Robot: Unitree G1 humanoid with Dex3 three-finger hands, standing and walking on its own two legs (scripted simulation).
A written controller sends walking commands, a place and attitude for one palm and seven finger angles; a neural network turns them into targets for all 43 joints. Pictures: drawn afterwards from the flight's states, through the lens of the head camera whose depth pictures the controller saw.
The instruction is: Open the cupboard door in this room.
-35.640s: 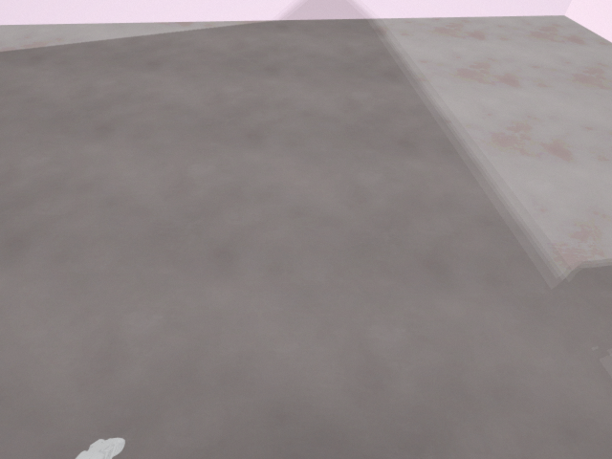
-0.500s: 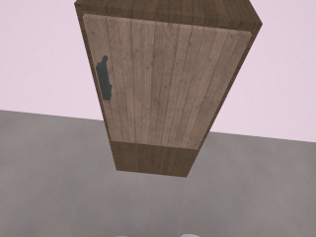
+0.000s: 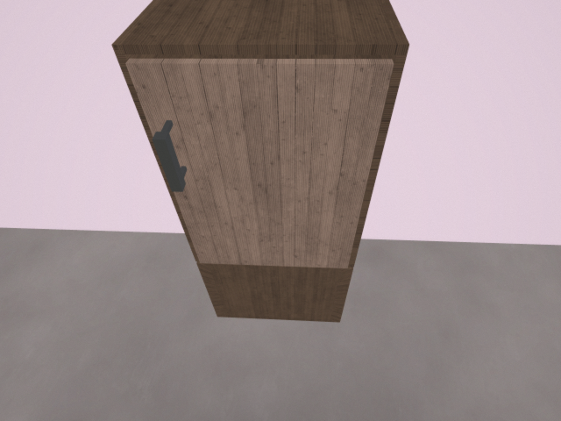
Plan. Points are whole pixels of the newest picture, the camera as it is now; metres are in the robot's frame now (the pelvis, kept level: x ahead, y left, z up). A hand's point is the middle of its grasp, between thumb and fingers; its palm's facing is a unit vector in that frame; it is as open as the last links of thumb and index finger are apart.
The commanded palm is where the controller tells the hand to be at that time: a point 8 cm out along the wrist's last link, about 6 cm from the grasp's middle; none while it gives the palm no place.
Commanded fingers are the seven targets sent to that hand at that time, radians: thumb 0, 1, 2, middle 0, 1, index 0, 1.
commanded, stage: come to a stop and stand still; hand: left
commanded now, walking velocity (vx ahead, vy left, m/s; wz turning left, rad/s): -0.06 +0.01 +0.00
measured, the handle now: (173, 156) +0.55 +0.25 +0.06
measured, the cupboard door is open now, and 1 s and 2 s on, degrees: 0 0 0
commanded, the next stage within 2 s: look again from close up in 0.44 s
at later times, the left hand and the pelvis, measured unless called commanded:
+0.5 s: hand out of the picture +0.03 +0.20 -0.18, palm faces +0.02 -0.98 -0.19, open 7.4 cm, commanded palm none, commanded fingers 0.00 0.90 0.90 -0.20 -0.30 -0.20 -0.30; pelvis +0.01 +0.03 -0.01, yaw -1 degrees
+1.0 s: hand out of the picture +0.00 +0.21 -0.19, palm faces +0.00 -0.98 -0.21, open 7.4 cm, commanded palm none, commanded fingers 0.00 0.90 0.90 -0.20 -0.30 -0.20 -0.30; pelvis -0.02 +0.02 -0.01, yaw +0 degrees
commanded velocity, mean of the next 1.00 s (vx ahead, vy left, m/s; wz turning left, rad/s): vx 0.00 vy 0.00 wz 0.00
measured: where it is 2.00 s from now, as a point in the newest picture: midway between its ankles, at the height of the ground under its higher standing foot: outside the picture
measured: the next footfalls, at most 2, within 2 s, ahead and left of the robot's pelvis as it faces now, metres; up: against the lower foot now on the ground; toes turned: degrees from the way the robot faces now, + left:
left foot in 0.12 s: +0.07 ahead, +0.15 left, +0.00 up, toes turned +4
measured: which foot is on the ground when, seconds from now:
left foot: up 0.00-0.10, down 0.12-1.00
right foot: down 0.00-1.00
